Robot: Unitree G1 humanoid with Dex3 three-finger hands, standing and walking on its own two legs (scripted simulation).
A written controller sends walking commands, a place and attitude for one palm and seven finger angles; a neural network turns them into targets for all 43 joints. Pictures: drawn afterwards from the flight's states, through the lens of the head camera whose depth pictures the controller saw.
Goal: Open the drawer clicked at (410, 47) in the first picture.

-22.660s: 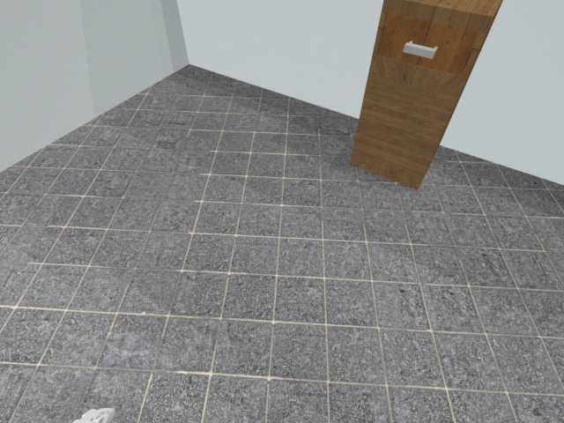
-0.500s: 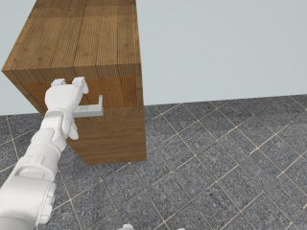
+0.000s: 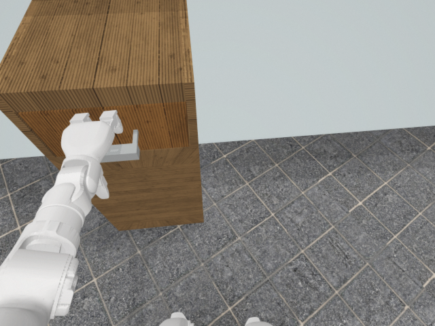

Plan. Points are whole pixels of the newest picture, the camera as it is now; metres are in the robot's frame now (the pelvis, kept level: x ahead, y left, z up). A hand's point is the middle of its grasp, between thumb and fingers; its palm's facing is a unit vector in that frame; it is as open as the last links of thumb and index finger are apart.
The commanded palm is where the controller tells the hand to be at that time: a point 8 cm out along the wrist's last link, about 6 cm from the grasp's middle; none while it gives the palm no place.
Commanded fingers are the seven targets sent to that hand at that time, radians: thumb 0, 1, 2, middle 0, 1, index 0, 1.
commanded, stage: lower the fingers behind the handle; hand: left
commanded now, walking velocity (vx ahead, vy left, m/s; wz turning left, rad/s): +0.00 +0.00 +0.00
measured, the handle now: (113, 144) +0.50 +0.23 -0.03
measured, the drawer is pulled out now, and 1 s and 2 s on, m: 0.00 0.00 0.00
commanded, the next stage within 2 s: lift the fingers back up to retry in 1.28 s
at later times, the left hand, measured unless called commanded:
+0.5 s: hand (103, 161) +0.45 +0.23 -0.02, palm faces -0.06 -0.03 -1.00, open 13.8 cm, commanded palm +0.44 +0.23 +0.03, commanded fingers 0.00 -0.50 0.30 -0.30 -1.20 -0.30 -1.20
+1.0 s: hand (104, 160) +0.45 +0.23 -0.02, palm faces -0.04 +0.01 -1.00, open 13.8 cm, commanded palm +0.44 +0.23 +0.00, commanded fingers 0.00 -0.50 0.30 -0.30 -1.20 -0.30 -1.20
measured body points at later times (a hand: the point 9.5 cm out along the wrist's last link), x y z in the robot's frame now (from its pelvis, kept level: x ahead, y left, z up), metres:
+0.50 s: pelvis -0.01 +0.00 -0.01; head +0.10 +0.01 +0.42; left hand +0.45 +0.23 +0.03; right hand +0.02 -0.27 -0.14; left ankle +0.00 +0.10 -0.70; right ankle -0.03 -0.11 -0.70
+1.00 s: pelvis -0.03 +0.00 -0.04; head +0.08 +0.01 +0.40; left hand +0.45 +0.23 +0.03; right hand -0.01 -0.27 -0.16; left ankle +0.00 +0.10 -0.70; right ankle -0.03 -0.11 -0.70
